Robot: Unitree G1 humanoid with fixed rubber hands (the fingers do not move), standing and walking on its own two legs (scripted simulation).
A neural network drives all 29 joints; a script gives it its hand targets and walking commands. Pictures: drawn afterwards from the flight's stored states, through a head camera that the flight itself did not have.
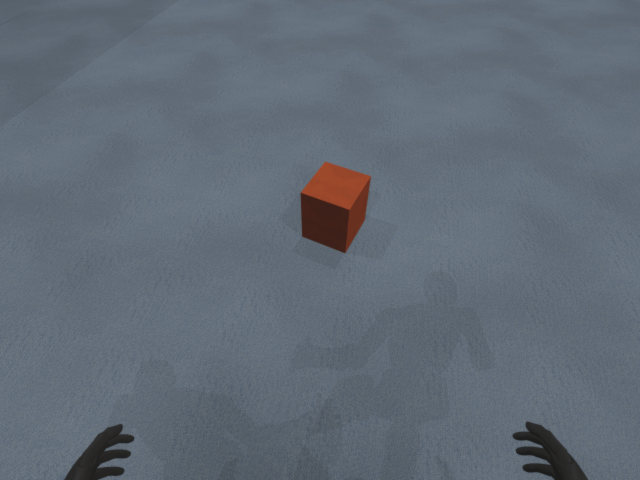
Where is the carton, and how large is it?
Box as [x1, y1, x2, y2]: [301, 162, 370, 252]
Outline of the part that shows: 324,162 301,192 302,236 345,252 364,219 370,176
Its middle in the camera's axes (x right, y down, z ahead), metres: +0.07 -0.14 +1.58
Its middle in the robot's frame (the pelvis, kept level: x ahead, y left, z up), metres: +1.18 -0.07 -0.64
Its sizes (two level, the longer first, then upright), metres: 0.210 0.200 0.250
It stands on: the floor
